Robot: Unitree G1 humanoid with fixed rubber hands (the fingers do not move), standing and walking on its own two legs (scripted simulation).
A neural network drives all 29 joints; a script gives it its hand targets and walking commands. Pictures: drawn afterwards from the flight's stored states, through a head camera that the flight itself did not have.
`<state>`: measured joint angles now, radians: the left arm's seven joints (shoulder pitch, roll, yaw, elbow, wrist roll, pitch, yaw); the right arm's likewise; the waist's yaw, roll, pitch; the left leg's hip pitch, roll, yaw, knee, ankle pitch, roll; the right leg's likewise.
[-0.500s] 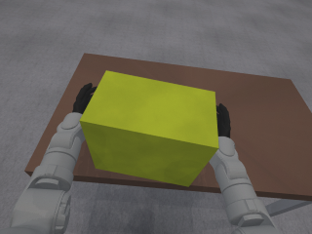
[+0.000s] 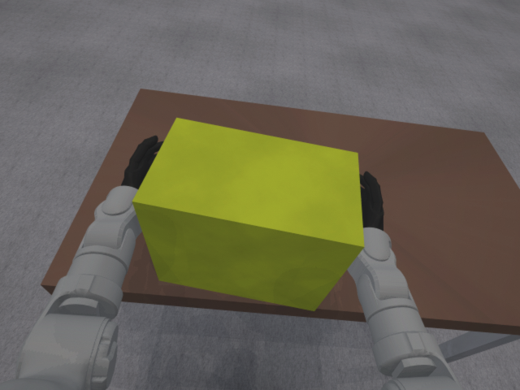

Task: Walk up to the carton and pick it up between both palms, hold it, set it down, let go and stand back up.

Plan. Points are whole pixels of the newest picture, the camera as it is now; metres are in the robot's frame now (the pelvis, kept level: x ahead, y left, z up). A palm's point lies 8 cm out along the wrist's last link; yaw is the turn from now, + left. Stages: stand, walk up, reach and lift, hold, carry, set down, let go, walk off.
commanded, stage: reach and lift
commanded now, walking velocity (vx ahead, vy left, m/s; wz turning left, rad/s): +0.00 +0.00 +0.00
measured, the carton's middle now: (250, 221) +0.36 -0.01 +0.05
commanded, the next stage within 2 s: none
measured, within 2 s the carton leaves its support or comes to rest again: leaves its support in 0.20 s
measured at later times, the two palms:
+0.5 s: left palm (131, 155) +0.40 +0.17 +0.14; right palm (383, 209) +0.33 -0.19 +0.12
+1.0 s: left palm (134, 145) +0.40 +0.16 +0.17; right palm (395, 201) +0.33 -0.20 +0.14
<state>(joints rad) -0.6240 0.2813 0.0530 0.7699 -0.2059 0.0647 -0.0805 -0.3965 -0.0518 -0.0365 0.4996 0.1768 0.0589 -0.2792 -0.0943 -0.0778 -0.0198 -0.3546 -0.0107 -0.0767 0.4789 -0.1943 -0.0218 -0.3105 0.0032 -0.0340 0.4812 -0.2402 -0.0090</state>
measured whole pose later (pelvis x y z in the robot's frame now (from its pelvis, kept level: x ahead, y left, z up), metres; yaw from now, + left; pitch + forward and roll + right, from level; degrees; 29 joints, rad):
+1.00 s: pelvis +0.01 -0.01 +0.01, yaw +0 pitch -2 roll +1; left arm -0.67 0.26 0.09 0.71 -0.09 0.28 -0.08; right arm -0.43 -0.04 -0.09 0.50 0.11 0.22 -0.24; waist -0.09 -0.08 -0.12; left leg -0.16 -0.01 -0.08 0.36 -0.16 -0.02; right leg -0.15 0.00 -0.03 0.42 -0.23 -0.02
